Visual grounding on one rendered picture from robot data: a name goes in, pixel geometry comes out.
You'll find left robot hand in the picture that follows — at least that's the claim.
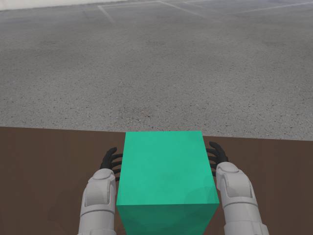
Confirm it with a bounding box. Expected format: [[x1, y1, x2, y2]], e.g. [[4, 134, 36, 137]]
[[100, 147, 123, 181]]

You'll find right robot hand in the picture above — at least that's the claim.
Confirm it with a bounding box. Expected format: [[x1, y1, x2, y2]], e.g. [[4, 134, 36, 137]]
[[206, 141, 229, 177]]

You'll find right robot forearm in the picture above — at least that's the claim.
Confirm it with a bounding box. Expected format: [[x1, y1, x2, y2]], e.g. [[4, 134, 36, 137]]
[[216, 162, 269, 235]]

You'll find left robot forearm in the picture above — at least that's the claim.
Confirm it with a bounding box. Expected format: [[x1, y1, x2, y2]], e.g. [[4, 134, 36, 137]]
[[78, 168, 116, 235]]

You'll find carton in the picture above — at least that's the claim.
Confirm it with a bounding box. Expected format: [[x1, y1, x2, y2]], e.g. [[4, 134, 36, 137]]
[[116, 131, 220, 235]]

